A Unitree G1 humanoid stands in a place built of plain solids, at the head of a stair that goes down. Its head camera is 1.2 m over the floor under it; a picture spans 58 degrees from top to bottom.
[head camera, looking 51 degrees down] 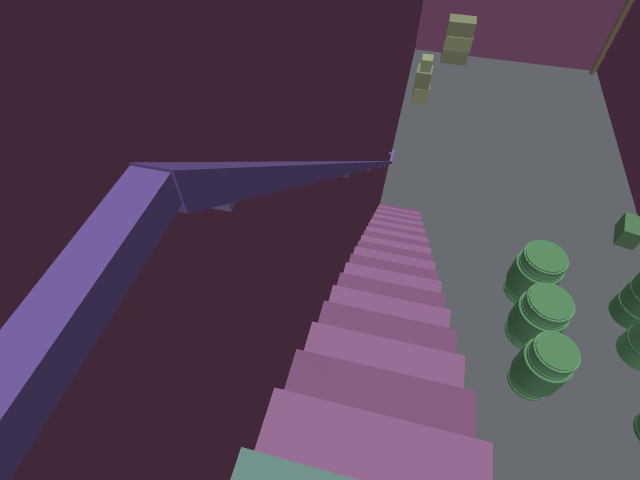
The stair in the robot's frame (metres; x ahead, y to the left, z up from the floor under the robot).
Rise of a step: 0.19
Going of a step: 0.23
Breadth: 0.69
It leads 14 degrees to the right of straight ahead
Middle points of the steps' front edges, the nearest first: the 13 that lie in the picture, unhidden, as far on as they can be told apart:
0.43 -0.18 -0.19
0.65 -0.24 -0.38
0.87 -0.30 -0.57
1.10 -0.35 -0.77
1.32 -0.41 -0.96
1.54 -0.47 -1.15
1.77 -0.52 -1.34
1.99 -0.58 -1.53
2.21 -0.63 -1.72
2.44 -0.69 -1.91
2.66 -0.75 -2.11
2.88 -0.80 -2.30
3.11 -0.86 -2.49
